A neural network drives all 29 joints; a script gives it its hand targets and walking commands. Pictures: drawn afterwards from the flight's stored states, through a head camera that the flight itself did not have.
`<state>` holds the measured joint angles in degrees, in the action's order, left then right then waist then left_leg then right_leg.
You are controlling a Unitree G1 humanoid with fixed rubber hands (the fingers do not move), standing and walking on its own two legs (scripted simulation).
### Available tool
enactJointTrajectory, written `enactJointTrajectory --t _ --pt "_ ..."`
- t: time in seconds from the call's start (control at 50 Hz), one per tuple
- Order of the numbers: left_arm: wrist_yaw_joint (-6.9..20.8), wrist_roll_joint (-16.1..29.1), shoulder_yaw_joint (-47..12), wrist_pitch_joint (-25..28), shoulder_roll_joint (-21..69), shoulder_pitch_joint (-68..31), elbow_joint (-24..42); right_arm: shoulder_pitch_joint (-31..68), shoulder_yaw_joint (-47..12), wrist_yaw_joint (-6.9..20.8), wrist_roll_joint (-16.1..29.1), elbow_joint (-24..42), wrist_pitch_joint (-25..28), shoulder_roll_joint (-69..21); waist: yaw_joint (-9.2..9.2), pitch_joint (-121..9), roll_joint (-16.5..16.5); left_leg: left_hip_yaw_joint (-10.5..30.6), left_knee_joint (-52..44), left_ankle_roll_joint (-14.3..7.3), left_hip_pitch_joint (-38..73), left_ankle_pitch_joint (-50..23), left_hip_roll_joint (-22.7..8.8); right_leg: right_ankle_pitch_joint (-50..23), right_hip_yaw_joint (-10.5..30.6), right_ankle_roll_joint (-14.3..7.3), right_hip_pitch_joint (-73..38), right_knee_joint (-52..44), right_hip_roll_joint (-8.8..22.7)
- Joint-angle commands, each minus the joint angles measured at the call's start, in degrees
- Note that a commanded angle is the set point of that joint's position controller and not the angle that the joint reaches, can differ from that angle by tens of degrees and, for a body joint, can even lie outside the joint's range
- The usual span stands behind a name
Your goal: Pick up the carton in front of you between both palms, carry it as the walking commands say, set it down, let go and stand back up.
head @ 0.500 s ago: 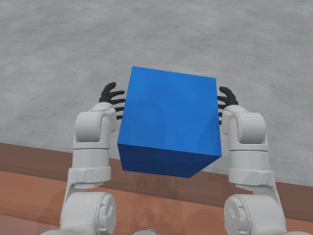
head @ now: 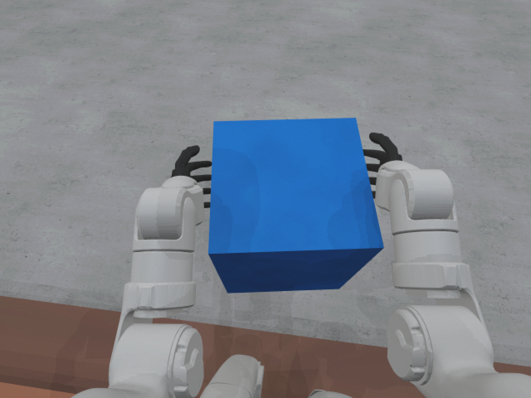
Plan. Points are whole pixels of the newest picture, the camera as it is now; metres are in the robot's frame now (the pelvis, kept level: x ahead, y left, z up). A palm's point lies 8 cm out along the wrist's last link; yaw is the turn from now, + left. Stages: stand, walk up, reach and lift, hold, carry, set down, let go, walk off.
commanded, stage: carry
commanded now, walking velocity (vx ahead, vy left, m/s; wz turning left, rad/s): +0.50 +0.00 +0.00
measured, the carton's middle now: (284, 215) +0.38 +0.02 +0.02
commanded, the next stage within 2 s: none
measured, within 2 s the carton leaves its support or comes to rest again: neither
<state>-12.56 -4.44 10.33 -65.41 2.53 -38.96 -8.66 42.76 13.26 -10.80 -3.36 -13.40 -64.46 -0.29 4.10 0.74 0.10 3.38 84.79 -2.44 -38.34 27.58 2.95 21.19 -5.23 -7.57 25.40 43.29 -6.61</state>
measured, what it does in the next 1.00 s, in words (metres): goes down: left foot 0.13 m lower, then right foot 0.12 m lower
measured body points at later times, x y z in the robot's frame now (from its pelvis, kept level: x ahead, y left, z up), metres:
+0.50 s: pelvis +0.38 +0.06 -0.14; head +0.45 +0.06 +0.31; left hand +0.77 +0.17 -0.09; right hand +0.74 -0.12 -0.07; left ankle +0.33 +0.10 -0.83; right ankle +0.47 -0.09 -0.79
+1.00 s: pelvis +0.76 +0.05 -0.23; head +0.85 +0.05 +0.21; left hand +1.11 +0.24 -0.18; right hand +1.16 -0.05 -0.18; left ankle +0.89 +0.20 -0.90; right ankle +0.69 -0.02 -0.95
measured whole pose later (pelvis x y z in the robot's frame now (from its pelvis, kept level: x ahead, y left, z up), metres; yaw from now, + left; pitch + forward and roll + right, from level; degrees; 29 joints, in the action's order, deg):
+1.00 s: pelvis +0.76 +0.05 -0.23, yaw +2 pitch +6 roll +0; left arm -21.8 0.4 12.0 -67.2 6.0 -38.3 -7.5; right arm 37.6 16.0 -11.6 -6.8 -6.7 -63.0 -4.6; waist 6.8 5.2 -0.8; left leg 0.4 51.2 -1.7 -45.1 12.2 -2.3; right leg 23.1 -4.5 -4.7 16.8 33.9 -2.6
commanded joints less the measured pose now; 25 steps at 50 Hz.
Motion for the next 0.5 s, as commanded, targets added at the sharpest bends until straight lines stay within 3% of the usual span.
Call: enactJointTrajectory --t 0.0,0.02,0.04,0.06,0.08,0.1,0.12,0.16,0.18,0.2,0.22,0.24,0.26,0.28,0.3,0.32,0.34,0.36,0.38,0.4,0.42,0.44,0.46,0.48 --pt "19.15 31.51 -37.43 1.09 65.58 -47.57 7.95 33.12 -28.28 16.34 18.68 4.18 -0.89 -61.2 0.67 -28.01 -0.92 0.49 -15.73 1.78 -11.5 -2.61 -3.52 -38.9 33.52 -12.29 -27.71 -8.39 22.96" --pt "19.64 33.03 -37.99 1.48 67.26 -50.91 8.99 34.27 -28.11 16.49 18.64 3.89 -0.29 -62.22 1.43 -25.83 -0.25 -0.82 -20.89 1.52 -9.37 -5.05 -3.47 -40.41 31.66 -11.31 -24.2 -9.11 21.54" --pt "19.98 33.84 -37.93 1.87 67.92 -52.65 9.38 34.93 -28.3 16.56 19.02 4.46 0.31 -63.04 0.97 -27.65 2.48 -1.73 -15.66 0.39 -7.95 -16.21 -3.72 -42.16 28.39 -8.93 -24.41 -5.37 20.11" --pt "20.21 34.76 -37.66 2.26 68.49 -53.47 10.11 35.78 -28.67 16.62 18.76 5.09 0.83 -63.6 2.52 -26.92 -0.64 -0.16 -28.28 -0.29 -10.69 -30.27 -4.51 -31.78 22.63 -6.0 -26.36 1.0 14.04" --pt "20.44 35.26 -37.7 2.51 68.4 -54.75 10.67 36.04 -28.55 16.49 18.69 5.29 1.25 -63.91 3.35 -27.71 0.83 -3.58 -33.22 -1.11 -8.08 -37.32 -2.08 -31.8 20.01 -5.19 -26.04 2.56 11.36" --pt "20.14 35.5 -38.81 2.13 69.73 -53.57 11.31 34.23 -29.13 16.2 18.49 5.52 0.9 -64.08 3.87 -26.72 -0.51 -4.77 -42.98 -0.73 0.38 -44.97 -1.56 -25.07 16.13 -4.03 -20.76 2.82 9.08" --pt "20.3 35.12 -36.31 3.02 66.3 -55.17 12.46 37.59 -28.64 15.98 18.9 8.21 1.48 -63.82 4.46 -25.31 1.49 -6.87 -48.92 -0.55 7.22 -46.3 -0.04 -20.71 14.24 -3.84 -16.92 2.84 7.62" --pt "20.38 34.99 -35.17 2.59 66.54 -54.24 11.0 36.65 -29.68 15.36 18.33 7.8 0.58 -64.07 3.85 -24.21 8.04 -7.74 -54.81 -0.95 18.14 -51.13 -0.04 -16.88 10.75 -2.72 -12.64 6.56 6.85" --pt "20.41 34.1 -34.37 2.23 66.01 -53.79 9.29 35.22 -29.23 15.21 17.38 6.29 0.1 -63.84 0.38 -27.66 9.07 -9.27 -49.15 -2.1 27.34 -59.57 0.12 -20.32 7.48 -0.85 -9.92 14.88 8.4" --pt "20.55 33.06 -34.06 1.73 66.26 -50.46 5.67 34.03 -29.61 15.16 17.24 5.37 -0.11 -62.41 -4.97 -30.62 7.82 -9.28 -51.82 -3.36 33.4 -55.7 0.0 -29.56 5.15 0.76 -9.65 24.03 9.4" --pt "20.8 32.44 -33.49 1.46 66.17 -49.23 3.74 32.66 -29.74 15.28 17.25 4.19 -0.24 -61.88 -11.75 -32.33 0.98 -8.09 -54.64 -4.76 44.97 -50.1 -1.27 -34.08 4.05 2.73 -2.92 35.5 10.15" --pt "20.96 31.22 -33.23 1.45 66.99 -48.58 1.49 33.1 -30.05 15.84 17.56 3.18 -0.59 -61.98 -12.63 -26.14 -7.85 -3.63 -58.91 -6.37 46.53 -53.62 -6.42 1.18 1.98 4.42 5.02 51.51 3.93" --pt "20.7 29.87 -30.81 0.46 65.87 -47.81 -1.4 32.06 -29.94 16.03 18.37 -0.49 -0.77 -61.44 -6.45 -31.82 -12.57 13.84 -41.86 -12.37 65.42 -76.36 -18.9 19.42 8.5 6.66 23.8 58.71 2.56" --pt "20.1 27.3 -28.37 -0.24 63.72 -43.64 -4.28 29.38 -30.01 16.41 19.59 -3.55 -1.13 -63.06 -7.94 -34.76 -7.69 19.38 -42.43 -13.31 65.89 -65.29 -20.93 15.24 10.23 5.89 27.38 54.02 4.75" --pt "19.59 25.96 -27.13 -0.27 63.5 -42.96 -3.68 29.62 -30.5 16.83 20.76 -2.69 -0.81 -64.01 -9.01 -36.61 -10.62 27.84 -46.56 -17.96 62.88 -40.91 -23.01 14.63 10.26 6.23 30.93 53.02 5.73" --pt "19.15 25.15 -26.88 -0.12 63.7 -44.56 -2.55 31.38 -31.12 17.4 22.16 -2.34 -0.82 -66.06 -9.66 -34.9 -3.57 28.19 -44.8 -16.9 60.26 -36.77 -20.83 8.42 12.17 6.18 34.51 47.38 7.32" --pt "18.9 24.35 -26.3 0.28 63.79 -45.15 -1.59 33.89 -32.1 17.95 23.78 -1.11 -0.83 -68.25 -9.81 -34.21 -2.64 27.95 -43.92 -16.63 56.88 -40.72 -20.03 7.65 11.33 6.13 34.59 44.23 7.48" --pt "18.75 23.93 -25.83 0.91 63.95 -45.95 0.09 36.6 -33.1 18.57 26.0 0.24 -0.72 -70.14 -8.84 -29.63 1.48 25.49 -45.7 -15.74 46.34 -43.15 -18.97 4.71 11.13 6.78 30.46 34.77 8.46" --pt "18.54 23.61 -25.53 1.58 63.76 -47.77 1.49 39.69 -33.66 18.97 27.62 1.87 -0.49 -71.69 -9.12 -28.57 1.77 25.13 -47.8 -15.63 41.18 -42.75 -18.35 4.77 9.8 7.19 25.75 27.21 8.33" --pt "18.18 23.44 -25.71 2.34 64.22 -48.16 2.37 42.06 -34.59 19.23 28.88 3.44 -0.3 -72.91 -9.02 -27.55 0.59 23.21 -49.61 -14.99 37.76 -45.33 -17.73 3.29 8.6 7.69 22.05 23.71 7.96" --pt "17.77 23.29 -26.31 2.93 64.9 -48.5 3.87 42.99 -35.1 19.38 29.9 4.34 0.0 -73.63 -9.0 -30.71 -3.35 22.02 -47.09 -13.83 41.04 -48.95 -17.93 -4.6 8.49 7.19 22.75 28.69 8.1" --pt "17.39 23.59 -26.98 3.51 64.99 -49.17 5.47 43.45 -35.41 19.46 30.24 4.88 0.29 -74.28 -8.8 -30.88 -3.88 19.24 -45.44 -12.15 42.63 -49.98 -16.2 -7.58 8.22 6.57 24.64 25.57 8.65" --pt "17.04 23.09 -27.91 4.02 64.24 -50.28 7.87 43.52 -35.63 19.64 30.98 5.38 0.44 -74.77 -10.59 -29.71 -2.91 13.26 -40.97 -8.91 44.52 -42.78 -10.05 -17.91 7.68 5.93 27.14 14.7 7.97" --pt "16.58 22.97 -28.38 4.37 63.79 -50.46 9.07 42.88 -35.7 19.73 31.12 5.74 0.5 -74.88 -11.8 -29.11 -2.54 9.64 -40.08 -8.05 42.0 -39.9 -6.81 -26.32 4.08 5.54 23.33 7.41 5.97"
